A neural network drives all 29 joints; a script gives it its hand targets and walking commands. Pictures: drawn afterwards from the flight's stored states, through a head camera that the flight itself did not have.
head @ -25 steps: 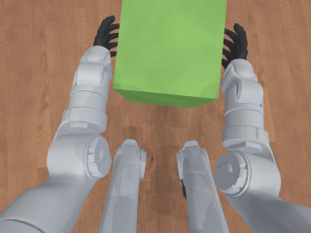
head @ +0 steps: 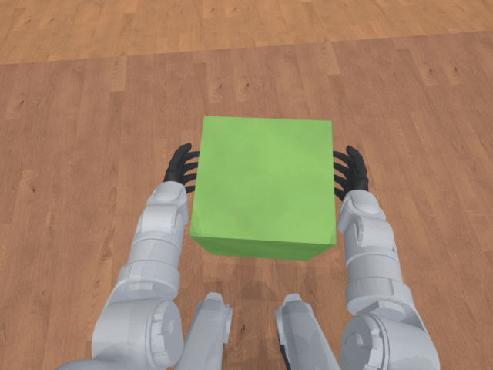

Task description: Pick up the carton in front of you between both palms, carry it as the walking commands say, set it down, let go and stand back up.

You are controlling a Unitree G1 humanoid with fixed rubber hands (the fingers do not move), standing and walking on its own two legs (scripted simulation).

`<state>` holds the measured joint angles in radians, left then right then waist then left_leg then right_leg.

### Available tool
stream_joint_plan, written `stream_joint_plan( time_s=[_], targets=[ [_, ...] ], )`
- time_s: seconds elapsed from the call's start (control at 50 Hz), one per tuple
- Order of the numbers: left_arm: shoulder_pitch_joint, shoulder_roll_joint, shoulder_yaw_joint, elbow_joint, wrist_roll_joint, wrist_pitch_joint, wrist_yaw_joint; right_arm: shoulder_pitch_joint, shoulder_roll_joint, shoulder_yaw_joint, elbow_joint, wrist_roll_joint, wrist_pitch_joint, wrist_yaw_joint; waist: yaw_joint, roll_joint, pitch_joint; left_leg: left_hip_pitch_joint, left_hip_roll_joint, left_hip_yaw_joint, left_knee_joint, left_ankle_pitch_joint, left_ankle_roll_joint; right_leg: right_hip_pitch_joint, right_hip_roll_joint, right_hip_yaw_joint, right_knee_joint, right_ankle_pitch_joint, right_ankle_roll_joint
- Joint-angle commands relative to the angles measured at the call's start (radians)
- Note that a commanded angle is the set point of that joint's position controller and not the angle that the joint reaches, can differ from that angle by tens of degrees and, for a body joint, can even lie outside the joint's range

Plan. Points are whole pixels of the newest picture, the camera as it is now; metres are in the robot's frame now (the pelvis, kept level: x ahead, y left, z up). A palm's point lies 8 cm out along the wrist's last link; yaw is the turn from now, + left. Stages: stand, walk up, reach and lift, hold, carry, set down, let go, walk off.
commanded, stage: reach and lift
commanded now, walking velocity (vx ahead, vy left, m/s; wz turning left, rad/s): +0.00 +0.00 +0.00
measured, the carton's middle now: (262, 198) +0.41 -0.01 -0.11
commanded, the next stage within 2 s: hold in 1.64 s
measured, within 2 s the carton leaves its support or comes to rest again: neither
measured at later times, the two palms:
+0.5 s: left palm (146, 178) +0.35 +0.14 +0.11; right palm (399, 175) +0.36 -0.16 +0.12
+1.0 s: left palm (127, 177) +0.33 +0.14 +0.15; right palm (425, 169) +0.34 -0.16 +0.16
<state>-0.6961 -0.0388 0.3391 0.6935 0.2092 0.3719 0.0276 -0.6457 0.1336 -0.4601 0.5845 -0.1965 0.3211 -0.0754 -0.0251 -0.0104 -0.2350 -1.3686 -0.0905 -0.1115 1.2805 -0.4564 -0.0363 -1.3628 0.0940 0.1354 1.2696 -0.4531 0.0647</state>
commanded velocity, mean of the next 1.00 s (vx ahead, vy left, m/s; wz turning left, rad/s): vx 0.00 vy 0.00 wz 0.00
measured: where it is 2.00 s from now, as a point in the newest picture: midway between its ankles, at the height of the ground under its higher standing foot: (251, 366)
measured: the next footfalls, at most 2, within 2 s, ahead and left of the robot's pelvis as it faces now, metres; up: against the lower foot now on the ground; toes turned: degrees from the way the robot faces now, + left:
none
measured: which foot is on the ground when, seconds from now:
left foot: down 0.00-1.00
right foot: down 0.00-1.00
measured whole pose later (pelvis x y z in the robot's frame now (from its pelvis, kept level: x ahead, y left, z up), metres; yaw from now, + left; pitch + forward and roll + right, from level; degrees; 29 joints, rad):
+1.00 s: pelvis +0.03 -0.01 +0.13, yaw +0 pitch -3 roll +0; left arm -0.34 -0.14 0.29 0.42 0.29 0.64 0.00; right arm -0.36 0.18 -0.33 0.42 -0.31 0.58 -0.01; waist 0.00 0.00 0.00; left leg -0.22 -0.04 -0.14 0.49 -0.23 -0.02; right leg -0.22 0.05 0.15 0.50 -0.23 0.02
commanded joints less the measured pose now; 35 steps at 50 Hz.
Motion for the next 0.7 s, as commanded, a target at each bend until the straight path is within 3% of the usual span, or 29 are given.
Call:
stream_joint_plan(
  time_s=[0.0,0.14,0.3,0.48,0.56,0.68],
  targets=[
    [-0.568,-1.083,-0.515,-0.074,-0.157,-0.06,-0.236,-0.513,1.079,0.624,0.112,0.126,0.028,0.274,0.019,0.006,-0.637,0.566,-0.064,0.097,-0.264,0.203,0.021,0.489,0.065,-0.13,-0.249,0.195,-0.03],
    [-0.464,-1.11,-0.584,-0.144,-0.17,-0.048,-0.243,-0.367,1.087,0.652,0.089,0.119,0.036,0.277,0.006,0.028,-0.55,0.752,-0.046,0.073,-0.406,0.27,0.02,0.682,0.049,-0.093,-0.391,0.275,-0.044],
    [-0.27,-1.096,-0.627,-0.206,-0.171,-0.001,-0.243,-0.183,1.073,0.697,0.043,0.121,0.079,0.283,0.017,0.032,-0.393,0.965,-0.03,0.045,-0.59,0.417,0.02,0.921,0.026,-0.059,-0.575,0.424,-0.044],
    [-0.117,-1.091,-0.712,-0.353,-0.217,0.095,-0.244,-0.036,1.064,0.801,-0.105,0.164,0.172,0.295,0.018,0.007,-0.242,1.19,-0.016,0.028,-0.778,0.548,0.014,1.169,0.011,-0.048,-0.761,0.576,-0.033],
    [-0.082,-1.074,-0.715,-0.4,-0.217,0.154,-0.249,0.003,1.042,0.805,-0.142,0.167,0.23,0.309,0.014,-0.005,-0.148,1.231,-0.01,0.033,-0.845,0.501,0.016,1.223,0.008,-0.052,-0.826,0.546,-0.032],
    [-0.137,-1.04,-0.622,-0.351,-0.175,0.205,-0.264,-0.047,1.018,0.701,-0.084,0.123,0.278,0.327,0.023,-0.002,0.062,1.196,-0.003,0.05,-0.899,0.279,0.029,1.18,-0.002,-0.063,-0.886,0.301,-0.046]
  ],
)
